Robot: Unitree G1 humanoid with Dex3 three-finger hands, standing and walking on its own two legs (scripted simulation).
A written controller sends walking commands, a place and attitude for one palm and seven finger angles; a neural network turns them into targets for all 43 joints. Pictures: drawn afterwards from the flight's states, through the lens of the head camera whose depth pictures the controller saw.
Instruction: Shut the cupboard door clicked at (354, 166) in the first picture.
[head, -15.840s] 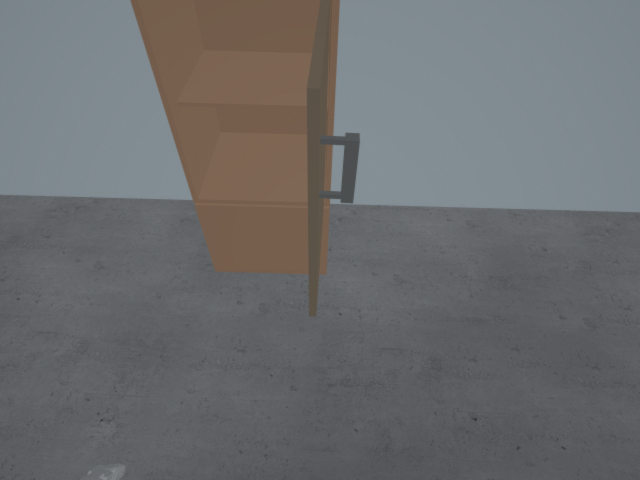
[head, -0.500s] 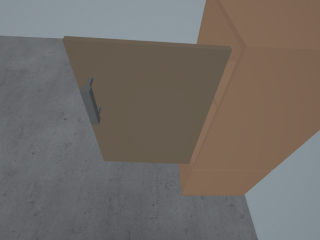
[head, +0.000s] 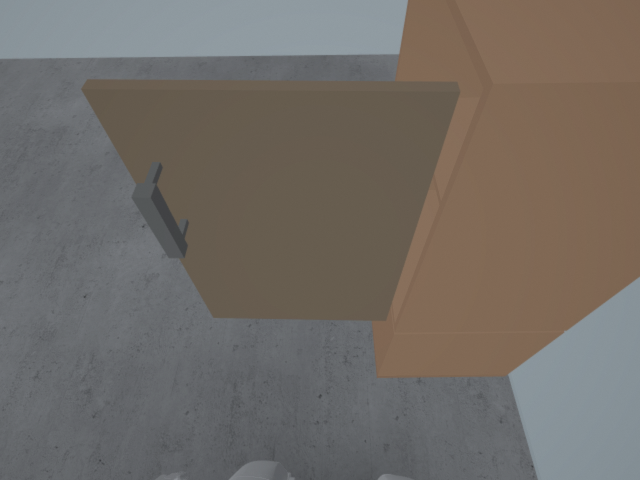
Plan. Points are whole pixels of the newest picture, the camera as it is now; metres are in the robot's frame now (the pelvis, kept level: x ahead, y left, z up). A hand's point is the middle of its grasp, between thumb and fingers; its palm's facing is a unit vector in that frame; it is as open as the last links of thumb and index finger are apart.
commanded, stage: come to a stop and stand still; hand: left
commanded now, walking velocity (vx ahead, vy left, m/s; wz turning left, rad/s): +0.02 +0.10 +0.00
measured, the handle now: (166, 212) +0.43 +0.24 +0.06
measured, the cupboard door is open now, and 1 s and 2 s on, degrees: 88 88 88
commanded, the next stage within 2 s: look again from close up in 0.40 s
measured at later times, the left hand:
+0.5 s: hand out of the picture -0.02 +0.20 -0.17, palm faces +0.00 -0.98 -0.19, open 7.4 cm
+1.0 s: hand out of the picture -0.01 +0.20 -0.17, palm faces +0.02 -0.98 -0.21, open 7.3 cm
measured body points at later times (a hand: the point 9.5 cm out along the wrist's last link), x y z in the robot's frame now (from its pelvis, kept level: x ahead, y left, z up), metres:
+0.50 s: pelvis -0.02 +0.02 +0.00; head +0.00 +0.03 +0.45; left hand -0.02 +0.25 -0.16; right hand -0.01 -0.20 -0.15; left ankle -0.03 +0.14 -0.73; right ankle -0.04 -0.09 -0.73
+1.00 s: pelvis -0.03 +0.02 +0.01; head -0.03 +0.02 +0.46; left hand -0.01 +0.25 -0.15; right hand +0.02 -0.22 -0.15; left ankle -0.03 +0.14 -0.73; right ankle -0.04 -0.09 -0.73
